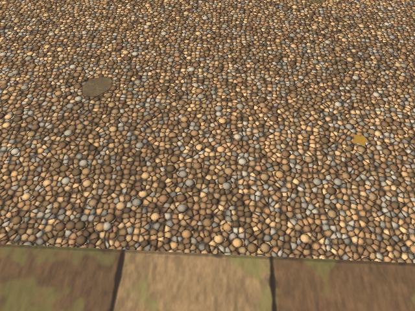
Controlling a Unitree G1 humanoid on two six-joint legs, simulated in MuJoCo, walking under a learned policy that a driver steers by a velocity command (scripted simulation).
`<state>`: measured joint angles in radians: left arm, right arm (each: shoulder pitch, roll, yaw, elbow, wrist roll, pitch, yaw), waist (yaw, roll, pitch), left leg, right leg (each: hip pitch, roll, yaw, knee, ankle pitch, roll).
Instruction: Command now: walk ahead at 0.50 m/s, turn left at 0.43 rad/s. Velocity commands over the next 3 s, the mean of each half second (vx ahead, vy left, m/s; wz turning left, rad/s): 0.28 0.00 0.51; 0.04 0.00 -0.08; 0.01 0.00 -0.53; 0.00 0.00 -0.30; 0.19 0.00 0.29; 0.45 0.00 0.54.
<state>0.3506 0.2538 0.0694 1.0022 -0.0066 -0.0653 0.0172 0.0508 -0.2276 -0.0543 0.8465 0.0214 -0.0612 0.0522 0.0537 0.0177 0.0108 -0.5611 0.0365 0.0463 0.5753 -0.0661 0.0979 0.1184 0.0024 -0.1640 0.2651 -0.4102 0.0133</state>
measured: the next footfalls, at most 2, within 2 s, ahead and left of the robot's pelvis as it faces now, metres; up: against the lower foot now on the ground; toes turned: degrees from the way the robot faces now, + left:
left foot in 0.02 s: +0.18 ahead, +0.10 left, +0.00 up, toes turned +4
right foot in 0.50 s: +0.41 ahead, -0.04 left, +0.00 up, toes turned +22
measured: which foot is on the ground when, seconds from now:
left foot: up 0.00-0.00, down 0.02-0.50, up 0.52-0.82, down 0.84-1.00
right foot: down 0.00-0.04, up 0.06-0.48, down 0.50-0.86, up 0.88-1.00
